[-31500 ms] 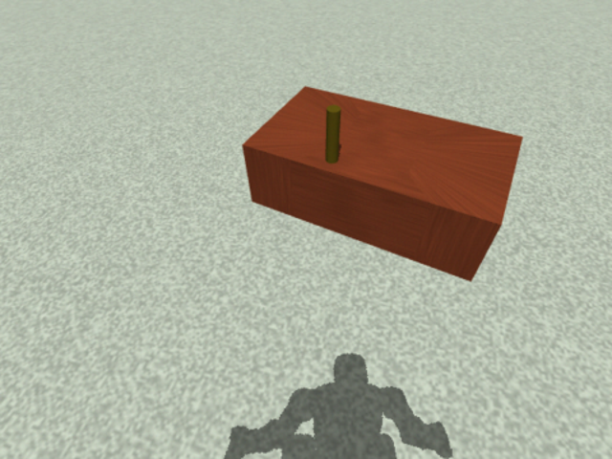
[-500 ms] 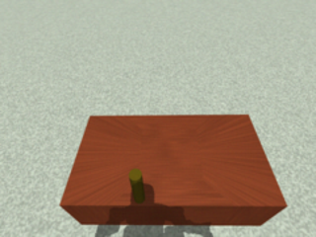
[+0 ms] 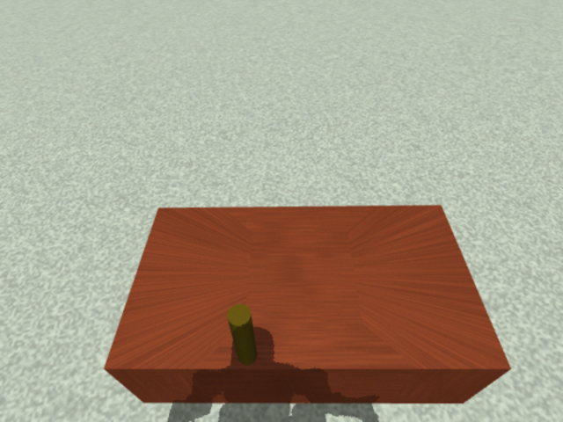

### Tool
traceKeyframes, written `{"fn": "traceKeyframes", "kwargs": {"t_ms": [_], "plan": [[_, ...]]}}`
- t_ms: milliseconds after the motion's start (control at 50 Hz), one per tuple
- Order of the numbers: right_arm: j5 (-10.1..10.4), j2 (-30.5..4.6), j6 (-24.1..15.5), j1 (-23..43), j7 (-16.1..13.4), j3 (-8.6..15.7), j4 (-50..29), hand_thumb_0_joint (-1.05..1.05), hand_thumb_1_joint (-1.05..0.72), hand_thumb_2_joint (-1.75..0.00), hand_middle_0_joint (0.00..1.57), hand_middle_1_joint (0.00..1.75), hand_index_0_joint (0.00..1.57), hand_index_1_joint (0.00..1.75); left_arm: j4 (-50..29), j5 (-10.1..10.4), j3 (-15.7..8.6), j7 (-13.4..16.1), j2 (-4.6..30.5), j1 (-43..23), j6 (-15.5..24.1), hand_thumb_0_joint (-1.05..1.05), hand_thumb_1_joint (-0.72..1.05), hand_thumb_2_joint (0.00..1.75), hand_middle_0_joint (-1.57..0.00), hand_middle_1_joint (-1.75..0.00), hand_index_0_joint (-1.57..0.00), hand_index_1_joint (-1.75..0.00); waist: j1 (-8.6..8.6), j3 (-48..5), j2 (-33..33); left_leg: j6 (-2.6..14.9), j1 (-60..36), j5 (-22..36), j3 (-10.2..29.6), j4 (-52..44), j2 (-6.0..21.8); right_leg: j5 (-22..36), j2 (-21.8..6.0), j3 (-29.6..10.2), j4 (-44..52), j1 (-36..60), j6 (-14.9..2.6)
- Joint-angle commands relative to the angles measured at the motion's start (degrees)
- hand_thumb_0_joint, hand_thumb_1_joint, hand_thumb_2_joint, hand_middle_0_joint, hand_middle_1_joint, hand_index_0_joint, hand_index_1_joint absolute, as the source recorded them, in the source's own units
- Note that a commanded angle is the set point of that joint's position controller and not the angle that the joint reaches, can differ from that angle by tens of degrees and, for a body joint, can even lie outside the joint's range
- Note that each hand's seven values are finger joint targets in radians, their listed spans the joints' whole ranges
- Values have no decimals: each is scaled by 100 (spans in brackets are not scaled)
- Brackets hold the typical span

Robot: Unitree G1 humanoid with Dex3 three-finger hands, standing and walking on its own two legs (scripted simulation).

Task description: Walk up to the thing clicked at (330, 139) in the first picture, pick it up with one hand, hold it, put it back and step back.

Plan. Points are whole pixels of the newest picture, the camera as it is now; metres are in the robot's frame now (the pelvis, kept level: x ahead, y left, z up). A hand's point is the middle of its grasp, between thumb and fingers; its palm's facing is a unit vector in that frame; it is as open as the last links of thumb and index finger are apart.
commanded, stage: stand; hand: left
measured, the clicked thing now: (243, 336) +0.40 +0.12 -0.34
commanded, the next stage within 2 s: step back in 0.48 s
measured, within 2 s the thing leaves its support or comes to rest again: neither
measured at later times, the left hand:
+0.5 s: hand out of the picture +0.07 +0.25 -0.16, palm faces -0.02 -0.94 -0.33, open 7.4 cm
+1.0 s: hand out of the picture -0.01 +0.23 -0.15, palm faces +0.02 -0.90 -0.44, open 7.4 cm
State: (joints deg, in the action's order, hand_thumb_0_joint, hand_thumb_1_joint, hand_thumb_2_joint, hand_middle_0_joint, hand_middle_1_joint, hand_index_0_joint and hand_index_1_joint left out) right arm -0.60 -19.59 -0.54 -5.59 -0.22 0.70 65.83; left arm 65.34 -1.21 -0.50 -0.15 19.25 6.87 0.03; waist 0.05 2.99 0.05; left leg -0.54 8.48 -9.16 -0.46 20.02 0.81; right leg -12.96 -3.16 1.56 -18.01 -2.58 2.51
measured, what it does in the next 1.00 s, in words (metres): lifts its left foot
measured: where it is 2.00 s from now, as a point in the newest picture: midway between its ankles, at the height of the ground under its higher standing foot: outside the picture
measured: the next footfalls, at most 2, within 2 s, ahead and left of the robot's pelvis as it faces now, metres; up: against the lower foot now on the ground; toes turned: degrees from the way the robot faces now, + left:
left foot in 1.18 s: -0.11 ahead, +0.10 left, +0.00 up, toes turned +3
right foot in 1.58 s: -0.24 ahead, -0.14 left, +0.00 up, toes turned +0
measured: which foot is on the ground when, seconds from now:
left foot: down 0.00-0.74, up 0.76-1.00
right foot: down 0.00-1.00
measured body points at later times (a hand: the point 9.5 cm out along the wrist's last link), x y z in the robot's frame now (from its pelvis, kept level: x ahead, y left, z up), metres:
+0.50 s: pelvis +0.00 +0.00 +0.00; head +0.01 +0.00 +0.45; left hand +0.07 +0.30 -0.14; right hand +0.08 -0.30 -0.13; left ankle +0.02 +0.12 -0.75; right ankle -0.03 -0.15 -0.75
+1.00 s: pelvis -0.09 -0.04 -0.02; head -0.01 -0.07 +0.42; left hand -0.01 +0.27 -0.12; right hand +0.02 -0.35 -0.17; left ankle -0.13 +0.10 -0.68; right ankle -0.06 -0.14 -0.75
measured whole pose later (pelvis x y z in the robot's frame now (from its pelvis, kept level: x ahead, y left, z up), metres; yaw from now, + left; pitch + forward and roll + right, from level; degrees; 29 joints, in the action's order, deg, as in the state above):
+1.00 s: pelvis -0.09 -0.04 -0.02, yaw +2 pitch +0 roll +2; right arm 0.2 -23.9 4.4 -5.9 -1.2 2.6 54.3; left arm 49.4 -1.9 -2.9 1.2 18.9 8.0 -1.3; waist 1.7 10.9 2.9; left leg -1.4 24.3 -28.1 7.7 62.5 -6.5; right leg -16.4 -1.6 2.1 -34.9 -18.1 -2.3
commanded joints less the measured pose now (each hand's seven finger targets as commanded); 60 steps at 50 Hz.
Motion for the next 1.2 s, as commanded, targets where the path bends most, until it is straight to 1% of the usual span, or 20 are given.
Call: {"fn": "traceKeyframes", "kwargs": {"t_ms": [0,440,460,520,620,640,680,700,720,740,760,780,820,920,1000,1080,1120,1140,1160,1180], "plan": [[3,-1227,-120,186,-47,202,-292,0,-90,-90,20,30,20,30,-321,28,-231,99,1195,-132,140,0,90,90,-20,-30,-20,-30,-32,-347,-15,140,-244,831,502,-294,627,762,-505,-362,329,-273,-281],[-3,-1255,-120,126,-46,189,-304,0,-90,-90,20,30,20,30,-368,42,-231,82,1207,-77,130,0,90,90,-20,-30,-20,-30,-22,-347,50,133,-256,765,489,-293,622,772,-514,-361,329,-260,-301],[41,-1581,-4,319,-8,334,-446,0,-90,-90,20,30,20,30,-573,167,-427,121,1650,-182,69,0,90,90,-20,-30,-20,-30,-82,252,78,267,173,1817,650,133,597,1656,-337,-361,-342,-767,-315],[111,-1598,74,107,5,414,-660,0,-90,-90,20,30,20,30,-822,188,-427,161,1372,-1,16,0,90,90,-20,-30,-20,-30,-130,-572,362,698,-15,2859,773,323,936,1420,-18,-62,-1297,-585,-371],[20,-1744,200,395,-37,580,-1196,0,-90,-90,20,30,20,30,-1092,109,-479,126,1223,413,-170,0,90,90,-20,-30,-20,-30,-16,-842,1212,1464,629,2135,1273,307,1606,-1499,389,-122,-3036,-952,-513],[-1,-1750,235,578,-38,601,-1329,0,-90,-90,20,30,20,30,-1057,113,-506,123,1227,706,-187,0,90,90,-20,-30,-20,-30,127,-848,1259,1504,830,2011,1203,465,1655,-1537,340,-147,-3077,-896,-520],[-23,-1577,308,766,-33,559,-1506,0,-90,-90,20,30,20,30,-1040,85,-543,125,1190,965,-158,0,90,90,-20,-30,-20,-30,284,-807,872,1172,1095,1585,894,1207,1205,-631,304,-169,-2037,-673,-565],[44,-1382,349,719,-18,499,-1520,0,-90,-90,20,30,20,30,-1125,41,-582,139,1321,878,-108,0,90,90,-20,-30,-20,-30,314,-588,226,739,1080,756,609,1875,622,413,-123,-654,-800,-904,-604],[132,-1073,383,699,-9,426,-1645,0,-90,-90,20,30,20,30,-1243,-65,-701,149,1820,735,-27,0,90,90,-20,-30,-20,-30,254,-303,-953,317,1838,-800,353,2964,-343,1635,-1137,-2068,-137,-807,-770],[86,-1011,436,543,-62,400,-1645,0,-90,-90,20,30,20,30,-1480,-80,-759,160,2160,406,4,0,90,90,-20,-30,-20,-30,171,-143,-1059,174,2024,-2533,805,3894,-806,2626,-1746,-2549,-123,-1185,-1444],[49,-1092,465,281,-117,438,-1582,0,-90,-90,20,30,20,30,-1646,-109,-777,194,2345,134,30,0,90,90,-20,-30,-20,-30,115,-211,-1258,225,1906,-2820,1148,4807,-720,2746,-2193,-3029,-119,-1643,-1961],[87,-1305,452,93,-114,502,-1524,0,-90,-90,20,30,20,30,-1790,-70,-778,219,2135,-187,46,0,90,90,-20,-30,-20,-30,-47,-231,-968,194,1867,-2466,1324,5229,-650,2666,-1959,-2669,-264,-1587,-1945],[188,-1454,397,-269,-102,548,-1358,0,-90,-90,20,30,20,30,-1903,-96,-691,229,1728,-595,51,0,90,90,-20,-30,-20,-30,-279,-391,-702,80,2041,-1930,1164,5280,-757,2930,-1156,-1480,-763,-954,-1496],[48,-1343,350,71,-149,373,-1595,0,-90,-90,20,30,20,30,-1933,-42,-700,299,1517,405,0,0,90,90,-20,-30,-20,-30,387,-521,-799,-99,2494,-1958,962,4242,-635,3307,-1214,-1407,-1094,382,-1537],[-9,-1376,303,57,-147,396,-1723,0,-90,-90,20,30,20,30,-2040,-9,-773,326,1640,622,-49,0,90,90,-20,-30,-20,-30,442,-718,-1079,-55,2167,-2122,650,3269,-401,3729,-1452,-1558,-1157,633,-1632],[-52,-1325,294,-541,-47,448,-1563,0,-90,-90,20,30,20,30,-2284,9,-785,278,1780,152,-66,0,90,90,-20,-30,-20,-30,79,-873,-1151,128,1123,-1745,225,2097,-252,2773,-1353,-1374,-1154,-63,-1402],[-89,-1302,270,-886,8,503,-1428,0,-90,-90,20,30,20,30,-2370,52,-725,243,1761,-147,-108,0,90,90,-20,-30,-20,-30,-216,-896,-897,239,267,-540,-23,851,-249,1980,-1121,-1080,-1475,-739,-1074],[-140,-1426,249,-738,17,559,-1502,0,-90,-90,20,30,20,30,-2356,61,-658,224,1584,2,-132,0,90,90,-20,-30,-20,-30,-188,-798,-289,420,56,30,624,476,163,1152,-731,-862,-1829,-1250,-779],[-216,-1823,230,-607,38,639,-1629,0,-90,-90,20,30,20,30,-2392,94,-599,216,1318,89,-131,0,90,90,-20,-30,-20,-30,-155,-799,848,882,-256,933,2112,182,1284,-427,152,-463,-2740,-2133,-457],[-140,-2239,235,-461,62,707,-1686,0,-90,-90,20,30,20,30,-2381,97,-670,294,1386,-249,-155,0,90,90,-20,-30,-20,-30,-381,-592,1414,1655,417,1477,2667,-101,2032,-2663,919,-540,-4051,-2310,-318]]}}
